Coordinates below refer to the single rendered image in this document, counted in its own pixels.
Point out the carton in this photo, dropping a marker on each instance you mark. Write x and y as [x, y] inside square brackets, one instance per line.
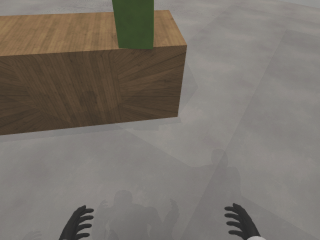
[134, 22]

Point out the robot left hand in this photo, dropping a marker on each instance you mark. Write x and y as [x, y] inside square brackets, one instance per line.
[72, 227]

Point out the pedestal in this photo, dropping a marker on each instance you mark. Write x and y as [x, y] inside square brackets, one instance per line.
[61, 71]

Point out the robot right hand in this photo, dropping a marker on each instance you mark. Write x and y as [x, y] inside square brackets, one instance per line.
[248, 228]

